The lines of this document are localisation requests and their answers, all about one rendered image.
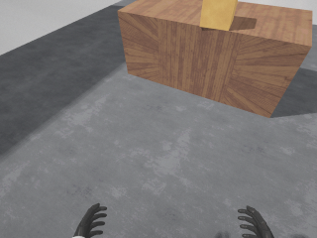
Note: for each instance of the right robot hand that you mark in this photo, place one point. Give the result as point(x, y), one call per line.
point(260, 227)

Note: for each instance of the pedestal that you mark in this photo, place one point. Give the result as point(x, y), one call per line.
point(248, 67)

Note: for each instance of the left robot hand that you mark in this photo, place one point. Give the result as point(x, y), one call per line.
point(86, 224)

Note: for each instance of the carton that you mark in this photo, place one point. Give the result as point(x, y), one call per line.
point(218, 14)

